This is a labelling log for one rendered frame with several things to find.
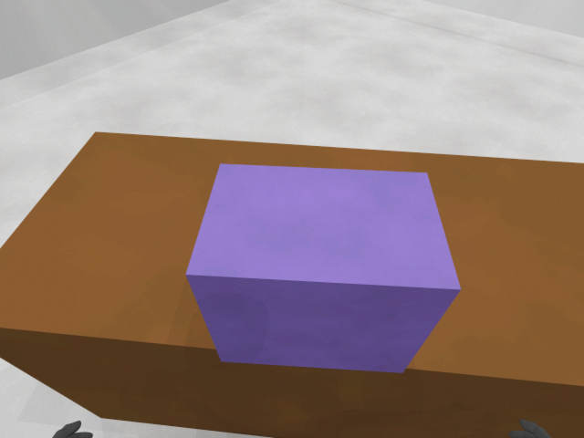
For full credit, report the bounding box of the right robot hand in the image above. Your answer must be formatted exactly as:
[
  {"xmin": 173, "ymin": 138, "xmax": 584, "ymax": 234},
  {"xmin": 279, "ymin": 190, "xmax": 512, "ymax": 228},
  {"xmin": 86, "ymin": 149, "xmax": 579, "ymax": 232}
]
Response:
[{"xmin": 509, "ymin": 419, "xmax": 551, "ymax": 438}]

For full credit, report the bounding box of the carton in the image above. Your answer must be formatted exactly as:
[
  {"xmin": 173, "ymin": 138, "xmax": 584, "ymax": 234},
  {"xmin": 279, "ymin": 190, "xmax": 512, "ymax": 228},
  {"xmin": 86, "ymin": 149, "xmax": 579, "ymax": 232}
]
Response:
[{"xmin": 186, "ymin": 163, "xmax": 461, "ymax": 373}]

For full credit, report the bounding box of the pedestal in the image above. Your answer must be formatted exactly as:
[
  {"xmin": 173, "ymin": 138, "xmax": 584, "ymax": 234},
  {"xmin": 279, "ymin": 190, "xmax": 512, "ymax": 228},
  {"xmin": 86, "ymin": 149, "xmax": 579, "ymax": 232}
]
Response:
[{"xmin": 0, "ymin": 131, "xmax": 584, "ymax": 438}]

